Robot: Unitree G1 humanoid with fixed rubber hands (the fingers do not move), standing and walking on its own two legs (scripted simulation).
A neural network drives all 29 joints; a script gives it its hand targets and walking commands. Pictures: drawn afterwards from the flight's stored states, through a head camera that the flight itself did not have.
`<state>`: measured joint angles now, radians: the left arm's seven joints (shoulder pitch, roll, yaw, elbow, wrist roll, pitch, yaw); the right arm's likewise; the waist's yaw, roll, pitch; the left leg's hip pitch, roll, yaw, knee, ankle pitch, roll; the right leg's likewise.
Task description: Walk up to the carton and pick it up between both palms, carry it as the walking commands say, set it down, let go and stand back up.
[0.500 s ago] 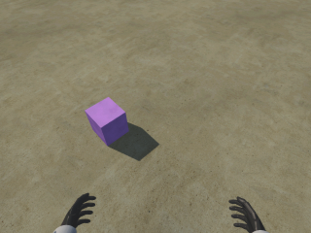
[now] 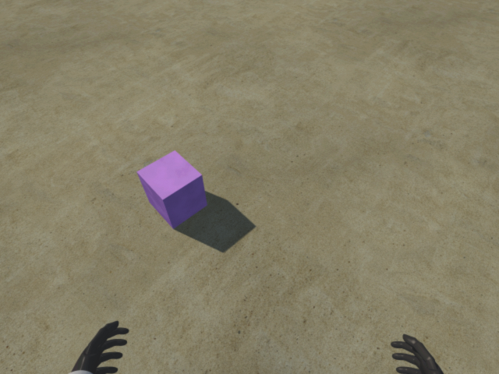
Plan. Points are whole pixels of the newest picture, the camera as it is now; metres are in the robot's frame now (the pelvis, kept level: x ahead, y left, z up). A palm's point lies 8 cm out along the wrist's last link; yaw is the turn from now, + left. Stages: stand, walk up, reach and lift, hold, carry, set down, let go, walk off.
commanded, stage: stand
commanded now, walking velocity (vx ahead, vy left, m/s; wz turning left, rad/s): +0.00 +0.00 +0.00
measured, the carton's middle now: (174, 189) +0.95 +0.39 -0.65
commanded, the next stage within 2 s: walk up in 1.54 s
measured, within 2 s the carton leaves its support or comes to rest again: neither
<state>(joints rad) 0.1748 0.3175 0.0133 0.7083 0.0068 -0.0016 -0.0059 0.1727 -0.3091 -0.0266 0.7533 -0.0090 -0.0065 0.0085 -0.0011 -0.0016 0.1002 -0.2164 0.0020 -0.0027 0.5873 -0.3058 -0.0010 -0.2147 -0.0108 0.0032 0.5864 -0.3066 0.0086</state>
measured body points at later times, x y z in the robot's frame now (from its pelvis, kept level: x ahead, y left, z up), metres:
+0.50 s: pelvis +0.00 +0.00 +0.01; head +0.01 +0.00 +0.46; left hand +0.11 +0.29 -0.11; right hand +0.11 -0.29 -0.11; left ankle +0.01 +0.12 -0.73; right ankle +0.01 -0.13 -0.73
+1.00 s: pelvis +0.00 +0.00 +0.02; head +0.00 +0.00 +0.47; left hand +0.08 +0.29 -0.11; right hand +0.08 -0.29 -0.11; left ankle +0.01 +0.12 -0.73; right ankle +0.01 -0.13 -0.73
